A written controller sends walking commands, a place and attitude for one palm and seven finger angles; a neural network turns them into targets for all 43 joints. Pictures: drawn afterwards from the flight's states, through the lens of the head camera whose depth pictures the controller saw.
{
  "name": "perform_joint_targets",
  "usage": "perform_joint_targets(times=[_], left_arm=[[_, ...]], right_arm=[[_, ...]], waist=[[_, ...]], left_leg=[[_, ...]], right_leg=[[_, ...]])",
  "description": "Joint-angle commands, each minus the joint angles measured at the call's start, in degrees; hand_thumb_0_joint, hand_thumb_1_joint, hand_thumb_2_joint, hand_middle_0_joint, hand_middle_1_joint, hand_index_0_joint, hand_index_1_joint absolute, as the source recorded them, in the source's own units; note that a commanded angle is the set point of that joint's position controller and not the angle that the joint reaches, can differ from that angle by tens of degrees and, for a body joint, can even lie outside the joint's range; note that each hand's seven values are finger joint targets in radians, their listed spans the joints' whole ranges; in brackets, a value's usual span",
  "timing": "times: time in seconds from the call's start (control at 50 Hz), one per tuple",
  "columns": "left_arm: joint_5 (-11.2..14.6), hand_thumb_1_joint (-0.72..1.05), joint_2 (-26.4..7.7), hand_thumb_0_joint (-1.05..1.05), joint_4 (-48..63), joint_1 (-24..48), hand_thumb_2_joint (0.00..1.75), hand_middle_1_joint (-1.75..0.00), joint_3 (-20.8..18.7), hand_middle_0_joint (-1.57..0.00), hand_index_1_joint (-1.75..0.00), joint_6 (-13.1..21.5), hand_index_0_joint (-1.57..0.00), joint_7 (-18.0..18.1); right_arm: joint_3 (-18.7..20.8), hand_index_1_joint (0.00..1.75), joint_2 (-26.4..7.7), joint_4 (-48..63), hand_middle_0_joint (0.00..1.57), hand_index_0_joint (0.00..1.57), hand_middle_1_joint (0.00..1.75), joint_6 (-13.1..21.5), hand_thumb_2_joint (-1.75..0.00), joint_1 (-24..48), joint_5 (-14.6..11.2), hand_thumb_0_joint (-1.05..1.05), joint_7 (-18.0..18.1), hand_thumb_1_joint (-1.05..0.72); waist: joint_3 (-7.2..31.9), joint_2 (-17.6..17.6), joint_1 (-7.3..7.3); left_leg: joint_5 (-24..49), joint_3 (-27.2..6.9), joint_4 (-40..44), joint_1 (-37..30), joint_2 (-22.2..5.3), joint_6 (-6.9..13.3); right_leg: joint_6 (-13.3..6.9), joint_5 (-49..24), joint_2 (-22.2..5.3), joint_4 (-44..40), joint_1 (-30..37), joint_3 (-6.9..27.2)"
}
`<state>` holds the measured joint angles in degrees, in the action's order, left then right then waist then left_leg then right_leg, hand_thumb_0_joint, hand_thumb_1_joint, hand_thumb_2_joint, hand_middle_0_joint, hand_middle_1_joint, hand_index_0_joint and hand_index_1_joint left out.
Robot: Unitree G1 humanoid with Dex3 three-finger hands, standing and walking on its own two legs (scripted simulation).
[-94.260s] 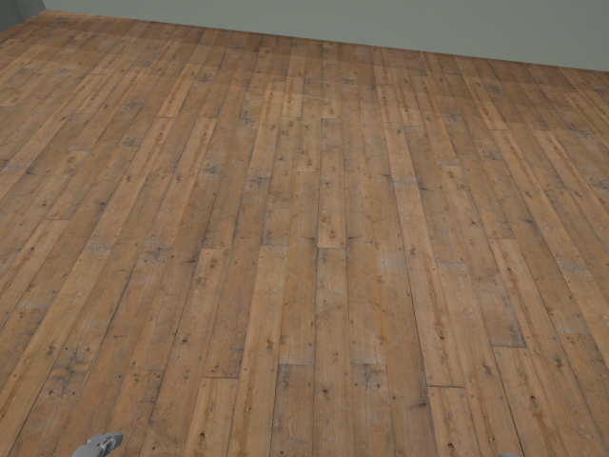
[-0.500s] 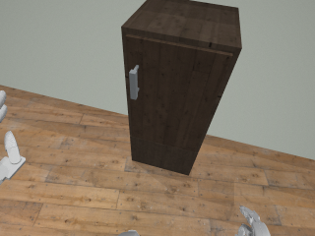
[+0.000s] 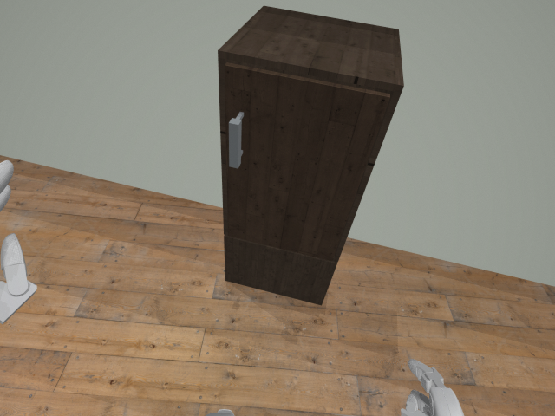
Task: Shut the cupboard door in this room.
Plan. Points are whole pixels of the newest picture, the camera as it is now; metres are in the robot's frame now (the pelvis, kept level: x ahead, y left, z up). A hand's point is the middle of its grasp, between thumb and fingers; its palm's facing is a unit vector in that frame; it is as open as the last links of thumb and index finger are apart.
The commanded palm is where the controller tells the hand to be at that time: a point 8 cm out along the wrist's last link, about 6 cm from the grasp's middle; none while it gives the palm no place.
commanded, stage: stop stepping back and stand still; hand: left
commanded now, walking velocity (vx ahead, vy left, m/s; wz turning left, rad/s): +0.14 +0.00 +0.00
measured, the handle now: (237, 139) +0.74 +0.14 -0.01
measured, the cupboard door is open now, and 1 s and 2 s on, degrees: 0 0 0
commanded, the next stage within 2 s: let the arm hang, fingers relaxed in 1.14 s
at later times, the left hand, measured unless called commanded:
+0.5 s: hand out of the picture +0.13 +0.31 +0.17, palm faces +0.45 -0.81 -0.37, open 7.4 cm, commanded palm +0.08 +0.35 +0.19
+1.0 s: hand out of the picture +0.10 +0.41 +0.17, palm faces +0.49 -0.79 -0.37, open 7.4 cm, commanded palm +0.04 +0.43 +0.19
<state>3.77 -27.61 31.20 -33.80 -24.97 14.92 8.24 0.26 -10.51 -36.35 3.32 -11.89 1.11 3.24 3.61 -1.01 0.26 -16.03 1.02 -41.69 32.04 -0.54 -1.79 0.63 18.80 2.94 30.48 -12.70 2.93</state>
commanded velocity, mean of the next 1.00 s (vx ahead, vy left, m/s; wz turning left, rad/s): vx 0.08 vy -0.06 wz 0.00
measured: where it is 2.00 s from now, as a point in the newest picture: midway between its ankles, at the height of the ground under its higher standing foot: outside the picture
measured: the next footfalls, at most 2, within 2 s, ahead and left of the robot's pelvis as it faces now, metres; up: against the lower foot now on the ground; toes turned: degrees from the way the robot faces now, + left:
left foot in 0.04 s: +0.13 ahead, +0.09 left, +0.01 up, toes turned +1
right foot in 0.30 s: -0.09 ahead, +0.02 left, +0.00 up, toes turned +0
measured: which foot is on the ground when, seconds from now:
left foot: up 0.00-0.02, down 0.04-0.66, up 0.68-0.84, down 0.86-1.00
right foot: down 0.00-0.08, up 0.10-0.28, down 0.30-1.00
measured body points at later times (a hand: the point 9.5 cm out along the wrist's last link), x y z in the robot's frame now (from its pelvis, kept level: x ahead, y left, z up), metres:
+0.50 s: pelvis -0.07 +0.05 -0.01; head -0.10 +0.07 +0.44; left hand +0.10 +0.35 +0.19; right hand +0.06 -0.21 -0.09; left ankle +0.08 +0.09 -0.72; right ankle -0.10 -0.08 -0.73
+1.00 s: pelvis -0.10 +0.13 +0.01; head -0.10 +0.16 +0.46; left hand +0.07 +0.45 +0.19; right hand +0.06 -0.10 -0.07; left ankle -0.04 +0.21 -0.73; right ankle -0.12 -0.01 -0.72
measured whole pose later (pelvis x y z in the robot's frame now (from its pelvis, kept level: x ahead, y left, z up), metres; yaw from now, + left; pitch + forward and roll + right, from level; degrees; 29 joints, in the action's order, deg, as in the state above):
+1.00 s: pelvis -0.10 +0.13 +0.01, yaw +0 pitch -2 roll -1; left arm 2.6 -22.7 26.4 -27.1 -24.4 9.0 10.1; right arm -1.3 -9.5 -37.6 7.0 -12.9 0.3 4.2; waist -0.6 -2.5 -0.3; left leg -11.1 3.5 -30.5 18.1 0.2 2.9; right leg 0.7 19.6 0.3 33.9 -12.6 0.6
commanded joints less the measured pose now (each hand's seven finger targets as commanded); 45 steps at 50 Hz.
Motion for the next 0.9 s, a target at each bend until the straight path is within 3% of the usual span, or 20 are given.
perform_joint_targets(times=[0.0,0.02,0.04,0.08,0.24,0.28,0.32,0.42,0.48,0.52,0.56,0.6,0.62,0.64,0.66,0.68,0.72,0.78,0.84,0.88], left_arm=[[-0.44,0.90,-7.79,0.00,4.15,9.75,0.90,-0.30,-4.65,-0.20,-0.30,0.77,-0.20,1.81],[-0.56,0.90,-8.90,0.00,5.34,11.67,0.90,-0.30,-5.33,-0.20,-0.30,0.92,-0.20,1.77],[-0.56,0.90,-9.17,0.00,5.20,10.54,0.90,-0.30,-6.09,-0.20,-0.30,1.53,-0.20,1.79],[-0.46,0.90,-7.37,0.00,6.66,7.45,0.90,-0.30,-6.70,-0.20,-0.30,1.82,-0.20,1.20],[0.17,0.90,-8.16,0.00,14.49,-0.56,0.90,-0.30,-7.04,-0.20,-0.30,-1.09,-0.20,1.79],[0.72,0.90,-10.02,0.00,11.43,1.46,0.90,-0.30,-9.18,-0.20,-0.30,-1.25,-0.20,2.19],[1.03,0.90,-8.44,0.00,6.53,0.30,0.90,-0.30,-8.14,-0.20,-0.30,-3.08,-0.20,2.21],[-0.11,0.90,-8.11,0.00,8.70,12.90,0.90,-0.30,-5.37,-0.20,-0.30,-4.07,-0.20,2.53],[-0.76,0.90,-7.25,0.00,8.19,18.45,0.90,-0.30,-3.31,-0.20,-0.30,-3.90,-0.20,2.03],[-0.22,0.90,-9.67,0.00,11.76,20.19,0.90,-0.30,-5.71,-0.20,-0.30,-3.33,-0.20,1.73],[0.71,0.90,-11.23,0.00,14.34,17.63,0.90,-0.30,-8.41,-0.20,-0.30,-2.91,-0.20,0.95],[1.49,0.90,-8.15,0.00,10.36,4.34,0.90,-0.30,-7.81,-0.20,-0.30,-3.07,-0.20,0.21],[1.00,0.90,-8.79,0.00,9.00,-2.33,0.90,-0.30,-8.62,-0.20,-0.30,-2.87,-0.20,0.09],[0.72,0.90,-8.63,0.00,10.59,-4.82,0.90,-0.30,-8.47,-0.20,-0.30,-2.58,-0.20,-0.04],[1.21,0.90,-9.76,0.00,15.22,1.54,0.90,-0.30,-9.40,-0.20,-0.30,-2.11,-0.20,0.37],[1.08,0.90,-9.58,0.00,13.85,4.86,0.90,-0.30,-9.91,-0.20,-0.30,-1.78,-0.20,0.91],[0.14,0.90,-7.66,0.00,9.18,8.40,0.90,-0.30,-7.75,-0.20,-0.30,-1.85,-0.20,1.90],[-1.65,0.90,-5.21,0.00,4.23,11.61,0.90,-0.30,-3.64,-0.20,-0.30,-1.90,-0.20,3.35],[-1.78,0.90,-6.51,0.00,9.17,15.29,0.90,-0.30,-2.94,-0.20,-0.30,-1.36,-0.20,3.21],[-1.16,0.90,-6.66,0.00,9.45,13.39,0.90,-0.30,-4.20,-0.20,-0.30,-1.19,-0.20,2.34]], right_arm=[[1.57,0.30,-8.77,7.99,0.20,0.20,0.30,2.29,-0.90,4.18,-0.93,0.00,2.21,-0.90],[2.28,0.30,-10.04,8.45,0.20,0.20,0.30,3.26,-0.90,4.88,-1.42,0.00,2.87,-0.90],[2.46,0.30,-10.66,8.71,0.20,0.20,0.30,4.27,-0.90,4.18,-1.86,0.00,3.13,-0.90],[2.46,0.30,-10.65,9.16,0.20,0.20,0.30,5.46,-0.90,3.34,-1.42,0.00,2.60,-0.90],[1.40,0.30,-7.77,9.09,0.20,0.20,0.30,5.68,-0.90,1.53,-0.01,0.00,0.85,-0.90],[1.34,0.30,-8.05,8.45,0.20,0.20,0.30,4.89,-0.90,1.56,0.46,0.00,1.02,-0.90],[2.54,0.30,-8.75,7.81,0.20,0.20,0.30,4.16,-0.90,2.16,-0.33,0.00,1.28,-0.90],[2.05,0.30,-8.84,6.62,0.20,0.20,0.30,1.96,-0.90,3.34,-0.53,0.00,2.13,-0.90],[1.44,0.30,-9.52,6.34,0.20,0.20,0.30,2.46,-0.90,3.48,-0.46,0.00,2.71,-0.90],[0.85,0.30,-9.32,7.98,0.20,0.20,0.30,4.57,-0.90,5.16,-0.33,0.00,2.49,-0.90],[2.35,0.30,-8.10,8.92,0.20,0.20,0.30,6.15,-0.90,5.92,0.58,0.00,1.18,-0.90],[3.14,0.30,-7.55,9.63,0.20,0.20,0.30,5.32,-0.90,5.07,0.13,0.00,-0.37,-0.90],[3.15,0.30,-7.29,9.81,0.20,0.20,0.30,4.53,-0.90,3.27,-1.15,0.00,-0.80,-0.90],[3.11,0.30,-6.57,10.47,0.20,0.20,0.30,2.99,-0.90,2.50,-2.17,0.00,-1.14,-0.90],[3.66,0.30,-8.62,9.91,0.20,0.20,0.30,1.97,-0.90,3.49,-1.35,0.00,-1.00,-0.90],[2.41,0.30,-7.09,8.36,0.20,0.20,0.30,2.41,-0.90,2.25,-0.94,0.00,-1.05,-0.90],[1.66,0.30,-6.92,8.36,0.20,0.20,0.30,2.93,-0.90,2.58,-1.01,0.00,-0.20,-0.90],[1.47,0.30,-7.52,6.13,0.20,0.20,0.30,4.11,-0.90,2.46,-0.58,0.00,1.71,-0.90],[2.33,0.30,-10.14,7.96,0.20,0.20,0.30,5.88,-0.90,2.99,-1.42,0.00,2.69,-0.90],[1.31,0.30,-8.09,7.40,0.20,0.20,0.30,6.28,-0.90,3.14,-1.19,0.00,2.37,-0.90]], waist=[[-6.94,3.88,1.48],[-5.66,9.17,0.75],[-2.09,8.42,-0.10],[2.17,16.90,0.40],[6.76,11.22,0.76],[5.58,7.87,1.23],[4.71,-1.07,1.03],[-5.98,-4.05,2.44],[-10.04,6.81,3.00],[-6.68,23.14,0.63],[-0.90,18.92,-2.31],[2.09,19.21,-2.86],[2.83,9.45,-2.82],[0.18,-11.20,-1.86],[-4.61,-14.57,-0.74],[-5.04,-9.67,0.70],[-4.39,-4.12,1.27],[-4.28,2.55,0.95],[-1.67,9.86,0.03],[-1.26,12.15,0.85]], left_leg=[[3.56,-6.01,15.55,-13.46,-3.00,1.49],[3.73,-9.63,22.35,-13.19,-6.63,2.62],[-0.46,-13.35,25.42,-11.42,-9.61,4.27],[-31.33,-23.70,38.55,-5.17,-14.40,4.82],[-9.44,-6.06,26.91,-13.85,-4.49,-0.18],[-2.84,-3.49,20.36,-18.56,-3.39,-0.28],[-5.14,-2.58,12.51,-24.59,-1.59,-0.46],[-4.42,-2.91,-1.94,-21.11,-1.54,0.68],[-17.78,-11.16,10.16,-20.64,-4.51,1.66],[-39.85,-30.22,41.46,-7.79,-13.13,-2.74],[-29.16,-18.85,44.92,0.42,-10.31,-9.86],[-19.65,-4.18,37.04,3.33,-4.88,-10.46],[-17.66,2.58,20.98,0.59,-0.48,-8.07],[-9.49,6.10,-11.20,-6.78,3.91,-3.53],[-7.83,-1.93,-27.46,0.25,2.36,-1.36],[-5.03,-4.62,-29.00,2.64,-0.67,-0.71],[-6.71,-4.05,-11.81,-1.74,-4.34,0.24],[-0.77,2.01,8.76,-17.28,-0.96,1.86],[7.18,-10.94,20.28,-22.69,-10.48,4.89],[-9.01,-17.88,29.79,-17.59,-12.78,4.89]], right_leg=[[-2.38,-3.38,-6.09,-7.37,-16.03,1.99],[-0.41,-1.76,-1.79,-4.74,-11.75,-1.01],[0.20,-1.97,0.32,-2.95,-5.37,-1.60],[0.14,6.05,3.36,8.90,2.04,-2.01],[-3.33,2.15,-0.15,-10.80,7.09,-3.32],[-4.95,3.02,-4.36,-14.88,1.15,-0.29],[-6.95,16.62,-6.79,-17.16,-9.94,3.18],[-10.97,23.74,-13.17,-15.72,-22.61,7.98],[-7.52,24.57,-6.37,-0.97,-27.24,0.24],[-2.72,16.58,5.23,20.42,-9.90,-7.21],[-3.05,14.35,6.68,21.79,7.01,-9.51],[-4.63,15.38,6.97,5.90,18.61,-13.09],[-6.73,14.55,1.83,-4.24,16.33,-7.48],[-10.64,21.33,-12.51,-17.93,-3.45,12.85],[-15.06,21.91,-23.79,-24.95,-13.66,26.18],[-15.82,18.02,-21.60,-22.40,-11.51,21.42],[-11.51,13.82,-16.87,-17.24,-8.22,12.06],[-7.53,6.64,-11.50,-12.11,-9.12,4.90],[-0.92,-2.91,-3.89,0.28,-6.62,-1.36],[0.47,2.40,-1.44,4.44,-3.66,-3.53]])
